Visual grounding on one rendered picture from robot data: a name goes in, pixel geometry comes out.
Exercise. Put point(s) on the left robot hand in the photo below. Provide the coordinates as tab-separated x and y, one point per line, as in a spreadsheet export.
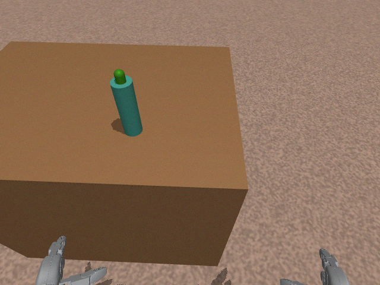
51	269

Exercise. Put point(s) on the bottle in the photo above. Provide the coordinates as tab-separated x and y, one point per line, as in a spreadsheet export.
124	94

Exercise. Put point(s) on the right robot hand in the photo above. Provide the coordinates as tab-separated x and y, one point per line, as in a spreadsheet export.
332	274

